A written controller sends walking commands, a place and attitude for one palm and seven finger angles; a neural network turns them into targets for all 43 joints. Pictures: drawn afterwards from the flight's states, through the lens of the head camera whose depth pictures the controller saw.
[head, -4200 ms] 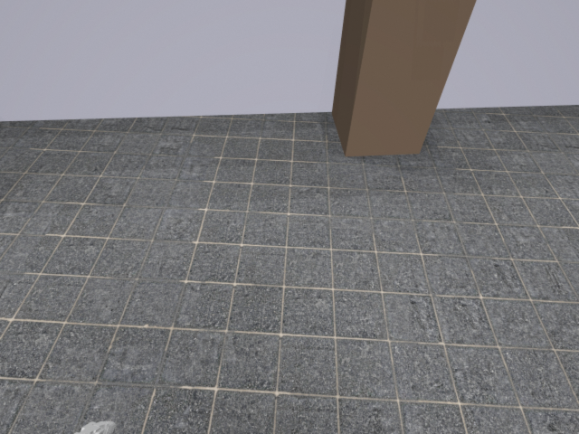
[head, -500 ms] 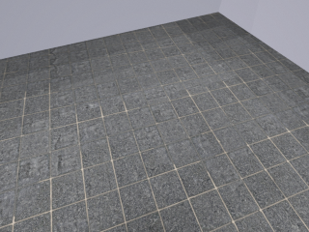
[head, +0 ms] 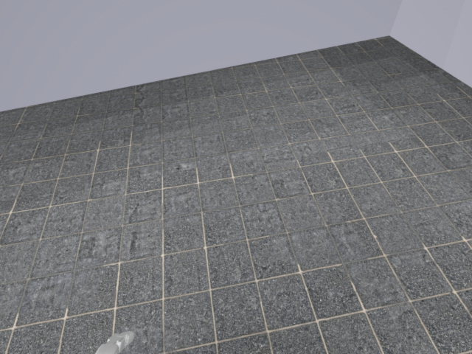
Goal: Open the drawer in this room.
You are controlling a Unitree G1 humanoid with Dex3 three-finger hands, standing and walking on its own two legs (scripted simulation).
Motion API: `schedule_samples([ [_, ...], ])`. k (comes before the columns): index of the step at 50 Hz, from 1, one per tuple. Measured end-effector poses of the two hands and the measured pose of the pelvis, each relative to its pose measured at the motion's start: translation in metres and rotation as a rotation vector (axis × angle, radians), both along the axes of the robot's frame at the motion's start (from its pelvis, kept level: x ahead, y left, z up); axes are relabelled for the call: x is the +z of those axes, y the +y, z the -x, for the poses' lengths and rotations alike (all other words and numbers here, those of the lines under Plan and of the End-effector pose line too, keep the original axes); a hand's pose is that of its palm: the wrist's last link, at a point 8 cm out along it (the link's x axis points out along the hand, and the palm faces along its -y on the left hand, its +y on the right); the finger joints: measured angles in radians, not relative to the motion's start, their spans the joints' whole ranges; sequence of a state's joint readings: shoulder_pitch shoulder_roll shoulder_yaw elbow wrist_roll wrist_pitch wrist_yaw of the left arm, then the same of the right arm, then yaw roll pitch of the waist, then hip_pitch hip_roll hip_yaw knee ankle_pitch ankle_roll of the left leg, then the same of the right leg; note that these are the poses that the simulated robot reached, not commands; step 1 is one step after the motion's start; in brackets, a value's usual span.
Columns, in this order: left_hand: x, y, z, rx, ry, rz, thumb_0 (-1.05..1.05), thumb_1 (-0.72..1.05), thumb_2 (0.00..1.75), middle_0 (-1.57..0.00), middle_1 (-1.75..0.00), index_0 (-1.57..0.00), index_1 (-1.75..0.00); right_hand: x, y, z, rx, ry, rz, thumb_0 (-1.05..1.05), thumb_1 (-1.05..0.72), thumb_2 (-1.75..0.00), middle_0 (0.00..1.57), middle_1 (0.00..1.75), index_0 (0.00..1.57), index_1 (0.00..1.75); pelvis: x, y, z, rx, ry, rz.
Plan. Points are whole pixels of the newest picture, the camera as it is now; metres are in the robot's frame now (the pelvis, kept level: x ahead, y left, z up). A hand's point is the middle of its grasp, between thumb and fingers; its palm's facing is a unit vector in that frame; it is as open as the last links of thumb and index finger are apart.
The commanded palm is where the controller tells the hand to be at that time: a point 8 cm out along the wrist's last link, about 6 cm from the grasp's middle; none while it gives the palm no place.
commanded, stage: turn or walk to find it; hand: left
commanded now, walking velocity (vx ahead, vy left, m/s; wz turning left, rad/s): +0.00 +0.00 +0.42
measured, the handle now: out of the picture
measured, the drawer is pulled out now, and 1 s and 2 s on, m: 0.00 0.00 0.00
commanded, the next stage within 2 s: none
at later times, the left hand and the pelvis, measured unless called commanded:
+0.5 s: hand out of the picture -0.04 +0.26 -0.17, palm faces +0.26 -0.93 -0.24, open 7.4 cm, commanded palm none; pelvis -0.03 +0.04 +0.00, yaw +13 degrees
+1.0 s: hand out of the picture -0.04 +0.20 -0.14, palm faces +0.44 -0.86 -0.26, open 7.4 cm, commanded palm none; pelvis -0.03 +0.00 +0.01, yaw +27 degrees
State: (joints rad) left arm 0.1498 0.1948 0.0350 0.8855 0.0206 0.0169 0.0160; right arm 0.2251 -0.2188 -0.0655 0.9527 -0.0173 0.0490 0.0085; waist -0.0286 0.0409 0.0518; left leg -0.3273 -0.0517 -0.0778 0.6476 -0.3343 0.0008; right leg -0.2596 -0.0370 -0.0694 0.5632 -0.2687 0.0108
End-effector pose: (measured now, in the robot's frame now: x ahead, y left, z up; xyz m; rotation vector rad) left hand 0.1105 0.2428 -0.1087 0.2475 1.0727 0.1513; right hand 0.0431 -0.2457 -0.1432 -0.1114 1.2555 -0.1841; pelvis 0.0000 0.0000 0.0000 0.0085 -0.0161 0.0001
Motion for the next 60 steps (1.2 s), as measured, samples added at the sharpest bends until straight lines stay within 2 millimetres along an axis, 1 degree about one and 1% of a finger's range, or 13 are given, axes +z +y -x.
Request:
schedule_samples([
  [6, 0.005, -0.008, 0.039, 0.075, 0.034, 0.01, 0.0, 0.91, 0.9, -0.2, -0.3, -0.21, -0.3, 0.004, -0.014, 0.005, 0.051, 0.057, 0.007, 0.01, -0.91, -0.9, 0.2, 0.3, 0.2, 0.3, 0.007, -0.005, 0.006, 0.07, -0.009, -0.01],
  [11, -0.004, -0.002, 0.075, 0.141, 0.091, 0.03, 0.0, 0.9, 0.9, -0.2, -0.3, -0.21, -0.3, 0.011, -0.011, 0.001, 0.11, 0.092, 0.028, 0.01, -0.91, -0.9, 0.2, 0.3, 0.19, 0.3, 0.009, -0.002, 0.01, 0.123, -0.004, -0.016],
  [15, -0.017, 0.014, 0.109, 0.208, 0.142, 0.051, 0.0, 0.9, 0.9, -0.2, -0.3, -0.21, -0.3, 0.015, 0.004, -0.016, 0.178, 0.084, 0.055, 0.01, -0.91, -0.9, 0.2, 0.3, 0.19, 0.3, 0.006, 0.01, 0.016, 0.163, 0.004, -0.009],
  [19, -0.039, 0.039, 0.145, 0.283, 0.201, 0.072, 0.0, 0.9, 0.9, -0.2, -0.3, -0.21, -0.3, 0.014, 0.028, -0.039, 0.247, 0.016, 0.088, 0.01, -0.91, -0.9, 0.2, 0.3, 0.19, 0.3, -0.007, 0.028, 0.022, 0.201, 0.013, 0.01],
  [22, -0.04, 0.051, 0.164, 0.315, 0.256, 0.068, 0.0, 0.91, 0.9, -0.2, -0.3, -0.2, -0.3, 0.022, 0.045, -0.049, 0.275, -0.027, 0.089, 0.01, -0.91, -0.9, 0.2, 0.3, 0.19, 0.3, -0.003, 0.034, 0.024, 0.207, 0.012, 0.01],
  [26, -0.029, 0.06, 0.169, 0.345, 0.246, 0.067, 0.01, 0.91, 0.9, -0.2, -0.3, -0.2, -0.3, 0.029, 0.062, -0.056, 0.312, -0.045, 0.077, 0.0, -0.91, -0.9, 0.2, 0.3, 0.2, 0.3, 0.006, 0.038, 0.026, 0.236, 0.013, 0.018],
  [31, -0.017, 0.059, 0.157, 0.367, 0.178, 0.053, 0.01, 0.91, 0.9, -0.19, -0.3, -0.2, -0.3, 0.026, 0.071, -0.061, 0.349, -0.047, 0.045, 0.0, -0.91, -0.9, 0.2, 0.3, 0.2, 0.3, 0.01, 0.036, 0.027, 0.279, 0.013, 0.018],
  [37, -0.005, 0.042, 0.135, 0.375, 0.08, 0.023, 0.0, 0.91, 0.9, -0.19, -0.3, -0.2, -0.3, 0.01, 0.058, -0.063, 0.372, -0.025, 0.005, 0.0, -0.91, -0.9, 0.2, 0.3, 0.2, 0.3, 0.005, 0.019, 0.027, 0.331, 0.015, -0.002],
  [41, 0.0, 0.024, 0.135, 0.389, 0.029, -0.002, 0.0, 0.91, 0.9, -0.2, -0.3, -0.2, -0.3, -0.003, 0.042, -0.067, 0.388, -0.005, -0.011, 0.0, -0.91, -0.9, 0.2, 0.3, 0.2, 0.3, 0.0, 0.004, 0.028, 0.378, 0.007, -0.007],
  [45, 0.006, 0.008, 0.153, 0.438, 0.036, 0.007, 0.0, 0.91, 0.9, -0.2, -0.3, -0.2, -0.3, 0.0, 0.032, -0.072, 0.423, 0.024, -0.004, 0.01, -0.91, -0.9, 0.2, 0.3, 0.2, 0.3, 0.006, -0.002, 0.029, 0.421, -0.002, -0.019],
  [51, 0.0, -0.006, 0.188, 0.509, 0.094, 0.039, 0.0, 0.9, 0.9, -0.2, -0.3, -0.21, -0.3, 0.008, 0.03, -0.077, 0.481, 0.058, 0.022, 0.01, -0.91, -0.9, 0.2, 0.3, 0.19, 0.3, 0.01, -0.004, 0.032, 0.482, 0.002, -0.023],
  [55, -0.01, -0.008, 0.219, 0.567, 0.138, 0.069, 0.0, 0.9, 0.9, -0.2, -0.3, -0.21, -0.3, 0.012, 0.044, -0.084, 0.541, 0.066, 0.047, 0.01, -0.91, -0.9, 0.2, 0.3, 0.19, 0.3, 0.009, 0.002, 0.037, 0.52, 0.009, -0.016],
  [60, -0.033, 0.001, 0.268, 0.655, 0.196, 0.11, 0.0, 0.9, 0.9, -0.2, -0.3, -0.21, -0.3, 0.015, 0.082, -0.101, 0.632, -0.001, 0.075, 0.01, -0.91, -0.9, 0.2, 0.3, 0.19, 0.3, -0.002, 0.019, 0.05, 0.572, 0.009, 0.013],
])
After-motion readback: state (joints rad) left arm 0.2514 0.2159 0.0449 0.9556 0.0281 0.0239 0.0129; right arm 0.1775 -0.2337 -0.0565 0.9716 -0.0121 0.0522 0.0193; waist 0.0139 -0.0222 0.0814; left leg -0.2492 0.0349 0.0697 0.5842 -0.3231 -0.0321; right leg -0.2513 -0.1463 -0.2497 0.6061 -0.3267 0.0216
